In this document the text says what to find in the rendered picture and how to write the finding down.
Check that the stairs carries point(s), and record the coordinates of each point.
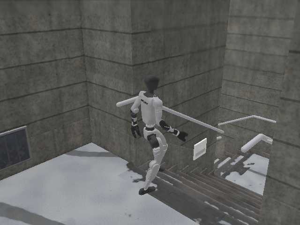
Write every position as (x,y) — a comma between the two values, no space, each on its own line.
(232,199)
(225,163)

